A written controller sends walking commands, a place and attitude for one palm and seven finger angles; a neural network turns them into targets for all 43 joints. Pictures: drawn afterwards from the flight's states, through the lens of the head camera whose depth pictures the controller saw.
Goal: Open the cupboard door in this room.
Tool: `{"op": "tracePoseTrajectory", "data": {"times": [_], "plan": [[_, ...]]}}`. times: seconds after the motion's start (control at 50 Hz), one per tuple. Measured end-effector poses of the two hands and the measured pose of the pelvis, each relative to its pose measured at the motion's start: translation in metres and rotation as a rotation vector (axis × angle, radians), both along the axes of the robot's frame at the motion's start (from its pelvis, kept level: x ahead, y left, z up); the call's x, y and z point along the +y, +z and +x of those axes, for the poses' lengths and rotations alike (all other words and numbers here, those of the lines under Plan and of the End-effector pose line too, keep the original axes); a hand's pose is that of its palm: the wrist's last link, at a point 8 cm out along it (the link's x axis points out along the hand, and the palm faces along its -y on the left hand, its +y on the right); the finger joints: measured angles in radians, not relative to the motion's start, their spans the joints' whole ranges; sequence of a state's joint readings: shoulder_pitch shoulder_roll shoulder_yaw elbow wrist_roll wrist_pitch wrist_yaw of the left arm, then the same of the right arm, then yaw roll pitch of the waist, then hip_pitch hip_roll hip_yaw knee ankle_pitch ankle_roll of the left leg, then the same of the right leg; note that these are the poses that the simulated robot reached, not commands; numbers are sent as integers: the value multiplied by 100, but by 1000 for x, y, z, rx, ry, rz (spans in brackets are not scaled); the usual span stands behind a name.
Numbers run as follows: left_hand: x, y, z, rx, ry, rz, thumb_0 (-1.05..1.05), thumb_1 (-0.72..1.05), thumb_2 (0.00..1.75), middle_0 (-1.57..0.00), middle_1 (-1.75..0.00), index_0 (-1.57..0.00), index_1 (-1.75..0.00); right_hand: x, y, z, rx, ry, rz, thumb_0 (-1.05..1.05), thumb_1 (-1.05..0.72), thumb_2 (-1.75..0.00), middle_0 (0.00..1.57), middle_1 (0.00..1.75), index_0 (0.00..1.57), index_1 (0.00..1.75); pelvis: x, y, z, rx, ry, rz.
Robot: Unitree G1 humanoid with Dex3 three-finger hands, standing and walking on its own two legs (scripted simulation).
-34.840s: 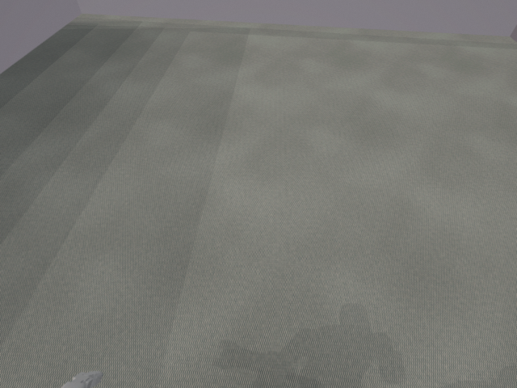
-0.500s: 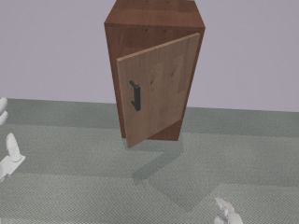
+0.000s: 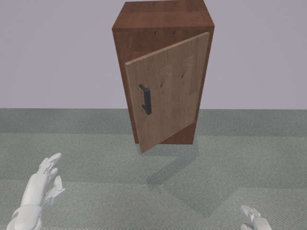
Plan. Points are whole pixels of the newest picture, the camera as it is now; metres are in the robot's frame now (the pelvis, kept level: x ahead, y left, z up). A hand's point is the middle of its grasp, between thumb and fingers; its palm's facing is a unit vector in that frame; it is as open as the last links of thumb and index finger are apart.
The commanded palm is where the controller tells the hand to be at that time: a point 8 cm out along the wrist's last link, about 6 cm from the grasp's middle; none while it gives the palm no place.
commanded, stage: let the arm hang, fingers relaxed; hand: left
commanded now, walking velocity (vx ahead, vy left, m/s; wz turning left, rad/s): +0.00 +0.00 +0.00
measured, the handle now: (145, 99) +0.62 +0.08 -0.04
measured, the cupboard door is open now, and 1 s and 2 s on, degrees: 38 38 38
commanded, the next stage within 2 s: look to check the result in 0.98 s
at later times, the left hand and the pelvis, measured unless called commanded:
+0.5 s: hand out of the picture -0.07 +0.18 -0.16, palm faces +0.03 -0.98 -0.22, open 7.3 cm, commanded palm none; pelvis -0.02 +0.00 +0.01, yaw +1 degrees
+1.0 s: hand out of the picture +0.00 +0.17 -0.17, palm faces +0.01 -0.98 -0.19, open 7.3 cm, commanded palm none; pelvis -0.01 +0.00 +0.01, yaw +0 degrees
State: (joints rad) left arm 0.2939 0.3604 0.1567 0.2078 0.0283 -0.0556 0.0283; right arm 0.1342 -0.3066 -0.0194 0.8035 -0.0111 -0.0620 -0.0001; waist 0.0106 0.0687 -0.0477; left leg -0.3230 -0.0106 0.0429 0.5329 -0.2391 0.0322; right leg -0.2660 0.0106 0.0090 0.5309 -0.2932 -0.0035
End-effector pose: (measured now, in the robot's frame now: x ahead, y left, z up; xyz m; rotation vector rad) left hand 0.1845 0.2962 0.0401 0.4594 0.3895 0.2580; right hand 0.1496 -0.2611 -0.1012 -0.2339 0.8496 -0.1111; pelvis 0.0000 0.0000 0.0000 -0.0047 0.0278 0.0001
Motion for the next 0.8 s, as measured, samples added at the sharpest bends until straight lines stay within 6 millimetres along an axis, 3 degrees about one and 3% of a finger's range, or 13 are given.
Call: {"op": "tracePoseTrajectory", "data": {"times": [0.08, 0.12, 0.16, 0.28, 0.38, 0.44, 0.52, 0.64, 0.8], "plan": [[-31, -108, -53, 453, 41, -173, 0, 90, 90, -20, -30, -20, -30, -4, -14, -36, 129, -31, -1, 1, -90, -90, 20, 30, 20, 30, -2, -1, -7, -22, -4, 12], [-55, -144, -89, 628, 50, -254, 1, 91, 90, -20, -30, -20, -30, -4, -17, -60, 206, -51, -8, 1, -90, -90, 20, 29, 20, 30, -4, 0, -10, -33, -5, 13], [-79, -169, -126, 772, 59, -331, 1, 91, 90, -20, -30, -20, -30, -3, -19, -86, 293, -70, -15, 0, -90, -90, 20, 29, 20, 30, -6, 2, -12, -38, -5, 11], [-75, -183, -206, 972, 204, -375, -1, 99, 90, -21, -30, -21, -30, 11, -26, -159, 548, -106, -7, 0, -91, -90, 20, 29, 20, 29, -9, 6, -16, -38, 14, -5], [-69, -177, -247, 1076, 271, -366, 0, 96, 90, -21, -30, -20, -30, 28, -33, -194, 651, -131, 36, 0, -91, -90, 20, 29, 20, 29, -6, 7, -16, -39, 17, -7], [-66, -173, -256, 1101, 291, -357, 0, 94, 90, -21, -30, -20, -30, 40, -37, -203, 667, -139, 64, 0, -90, -90, 20, 29, 20, 29, -3, 8, -16, -41, 14, -5], [-66, -172, -253, 1091, 291, -352, 0, 92, 90, -20, -30, -20, -30, 52, -42, -202, 653, -143, 98, 0, -90, -90, 20, 29, 20, 29, 0, 8, -16, -44, 10, -1], [-73, -175, -227, 1015, 254, -365, 0, 91, 90, -20, -30, -20, -30, 64, -45, -185, 591, -139, 126, 0, -90, -90, 20, 29, 20, 29, 2, 7, -16, -49, 4, 4], [-78, -178, -197, 948, 209, -371, 1, 93, 90, -20, -30, -20, -30, 55, -42, -174, 553, -152, 102, 1, -92, -90, 20, 29, 20, 29, 3, 8, -12, -48, -1, 7]]}}
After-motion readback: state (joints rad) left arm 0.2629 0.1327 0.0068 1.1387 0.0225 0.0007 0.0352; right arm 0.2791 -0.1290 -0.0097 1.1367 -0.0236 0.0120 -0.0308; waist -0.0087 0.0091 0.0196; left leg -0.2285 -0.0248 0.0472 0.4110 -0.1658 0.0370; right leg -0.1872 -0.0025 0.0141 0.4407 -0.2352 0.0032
